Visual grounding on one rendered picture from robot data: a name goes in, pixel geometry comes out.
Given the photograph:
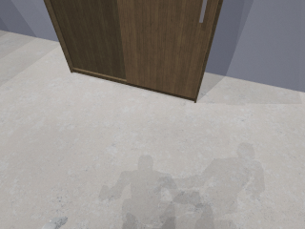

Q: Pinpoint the wardrobe door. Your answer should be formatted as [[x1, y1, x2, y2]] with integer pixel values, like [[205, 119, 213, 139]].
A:
[[117, 0, 219, 99], [50, 0, 127, 79]]

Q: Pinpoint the left robot hand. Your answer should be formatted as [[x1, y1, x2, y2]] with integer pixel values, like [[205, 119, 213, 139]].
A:
[[42, 216, 68, 229]]

